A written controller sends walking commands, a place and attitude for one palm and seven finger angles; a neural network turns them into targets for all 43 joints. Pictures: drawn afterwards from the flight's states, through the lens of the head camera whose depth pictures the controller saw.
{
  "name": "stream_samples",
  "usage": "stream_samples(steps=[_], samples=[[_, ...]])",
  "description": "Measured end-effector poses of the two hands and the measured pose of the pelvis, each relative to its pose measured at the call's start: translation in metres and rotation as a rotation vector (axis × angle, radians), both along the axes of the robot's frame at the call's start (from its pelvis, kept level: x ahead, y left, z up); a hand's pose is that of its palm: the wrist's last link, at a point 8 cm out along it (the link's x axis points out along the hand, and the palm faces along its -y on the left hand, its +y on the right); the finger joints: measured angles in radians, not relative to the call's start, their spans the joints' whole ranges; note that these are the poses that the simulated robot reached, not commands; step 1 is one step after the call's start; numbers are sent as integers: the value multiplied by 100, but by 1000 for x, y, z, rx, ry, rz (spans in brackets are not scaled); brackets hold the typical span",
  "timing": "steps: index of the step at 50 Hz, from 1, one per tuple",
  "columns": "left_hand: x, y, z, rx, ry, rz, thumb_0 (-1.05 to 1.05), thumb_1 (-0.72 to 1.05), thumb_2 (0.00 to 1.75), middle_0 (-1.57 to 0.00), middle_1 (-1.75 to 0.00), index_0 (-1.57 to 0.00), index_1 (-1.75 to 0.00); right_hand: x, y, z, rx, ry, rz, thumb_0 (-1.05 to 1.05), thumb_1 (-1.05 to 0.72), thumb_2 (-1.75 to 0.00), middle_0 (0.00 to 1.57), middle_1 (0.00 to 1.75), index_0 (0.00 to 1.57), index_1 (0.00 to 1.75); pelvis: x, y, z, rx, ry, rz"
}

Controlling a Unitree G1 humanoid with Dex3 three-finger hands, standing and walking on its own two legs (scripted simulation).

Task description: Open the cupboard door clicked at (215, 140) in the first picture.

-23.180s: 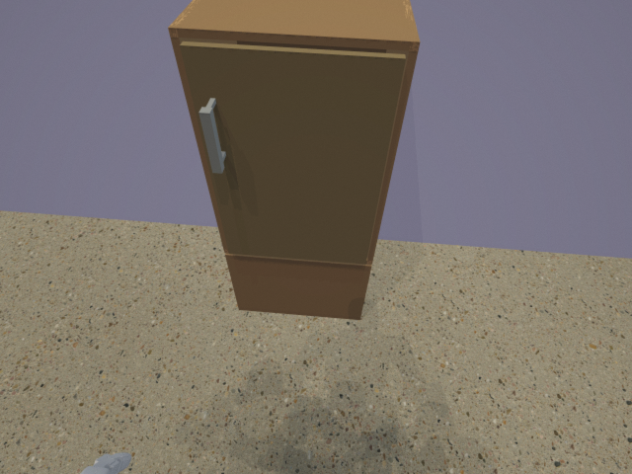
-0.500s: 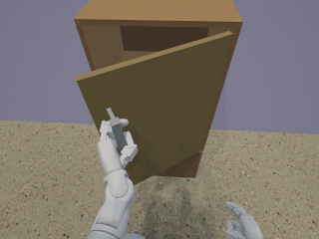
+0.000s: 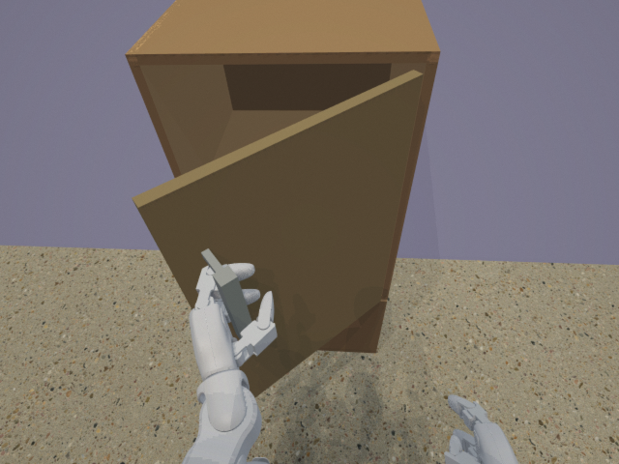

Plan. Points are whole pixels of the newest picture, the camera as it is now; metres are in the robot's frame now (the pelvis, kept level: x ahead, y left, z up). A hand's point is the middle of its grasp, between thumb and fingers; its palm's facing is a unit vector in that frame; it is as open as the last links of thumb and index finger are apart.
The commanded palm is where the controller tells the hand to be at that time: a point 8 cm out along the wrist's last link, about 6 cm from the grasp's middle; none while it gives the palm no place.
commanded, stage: open thumb and fingers to let go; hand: left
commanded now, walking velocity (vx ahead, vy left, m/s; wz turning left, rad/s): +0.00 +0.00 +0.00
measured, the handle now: (228, 297) +0.31 +0.12 +0.06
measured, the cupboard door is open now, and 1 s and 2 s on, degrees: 42 45 44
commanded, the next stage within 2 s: slide the hand sideways off the handle in 0.58 s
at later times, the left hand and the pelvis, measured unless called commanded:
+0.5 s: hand (254, 331) +0.27 +0.08 +0.06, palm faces +0.31 -0.95 -0.02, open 14.6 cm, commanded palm +0.23 +0.12 +0.06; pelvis +0.01 +0.01 +0.00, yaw +0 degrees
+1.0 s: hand (249, 363) +0.23 +0.08 +0.06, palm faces -0.16 -0.99 +0.05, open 16.3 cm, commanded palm +0.21 +0.14 +0.06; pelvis -0.02 +0.03 -0.01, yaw -2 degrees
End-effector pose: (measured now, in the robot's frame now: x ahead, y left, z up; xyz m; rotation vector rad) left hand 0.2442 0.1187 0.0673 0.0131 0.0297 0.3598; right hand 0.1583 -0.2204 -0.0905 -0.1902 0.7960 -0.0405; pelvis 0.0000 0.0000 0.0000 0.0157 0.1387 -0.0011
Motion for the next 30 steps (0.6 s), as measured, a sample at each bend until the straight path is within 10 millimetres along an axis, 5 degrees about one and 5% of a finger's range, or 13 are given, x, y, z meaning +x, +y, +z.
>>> stream_samples(steps=[15,30], samples=[[-4,4,-2,-12,21,-28,0,-30,38,-31,-120,-34,-120,14,1,3,5,2,-2,1,-90,-90,20,30,20,30,13,1,1,10,17,-4],[-12,5,-4,0,4,-77,-1,-49,30,-24,-65,-26,-65,15,16,4,12,-46,8,1,-90,-90,20,30,20,30,5,12,-5,-6,16,-5]])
